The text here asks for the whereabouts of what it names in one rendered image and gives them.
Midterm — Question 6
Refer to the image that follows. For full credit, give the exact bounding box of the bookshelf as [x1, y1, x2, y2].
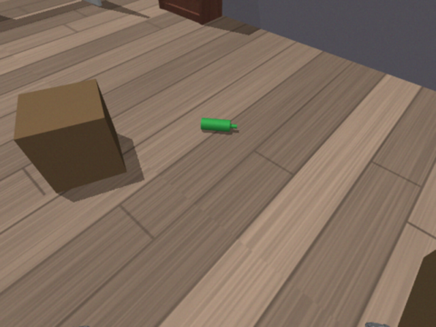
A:
[159, 0, 222, 25]

